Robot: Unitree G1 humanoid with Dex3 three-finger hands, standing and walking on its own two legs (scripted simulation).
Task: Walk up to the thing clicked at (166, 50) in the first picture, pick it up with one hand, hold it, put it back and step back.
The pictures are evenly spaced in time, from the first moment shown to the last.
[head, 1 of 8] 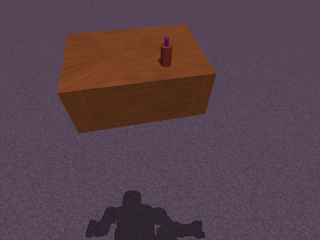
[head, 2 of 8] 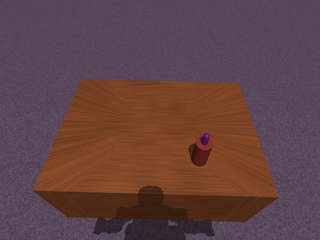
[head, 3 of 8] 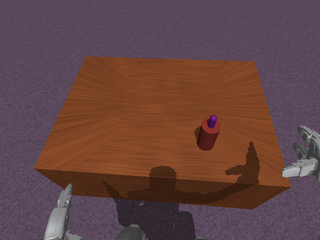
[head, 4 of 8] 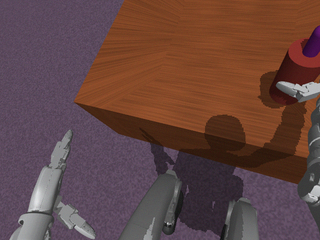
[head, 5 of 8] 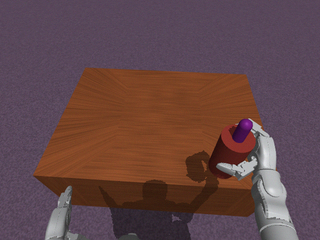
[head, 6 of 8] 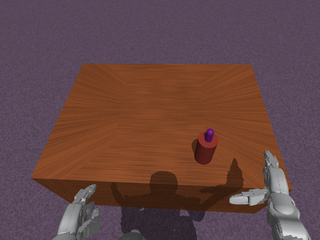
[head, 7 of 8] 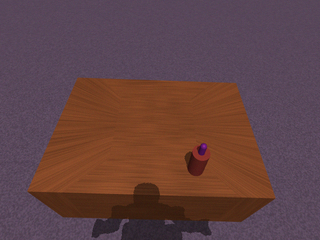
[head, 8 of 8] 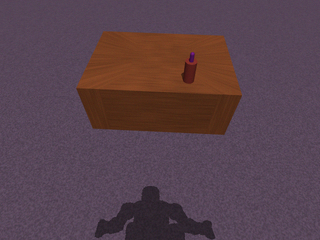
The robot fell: no
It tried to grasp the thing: yes
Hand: right
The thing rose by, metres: 0.30
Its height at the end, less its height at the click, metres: +0.00
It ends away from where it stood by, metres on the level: 0.04
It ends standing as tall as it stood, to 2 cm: yes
